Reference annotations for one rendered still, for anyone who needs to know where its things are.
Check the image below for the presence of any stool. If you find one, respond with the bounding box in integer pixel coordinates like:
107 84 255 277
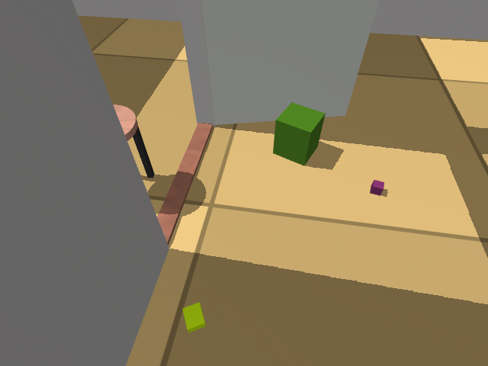
113 104 154 178

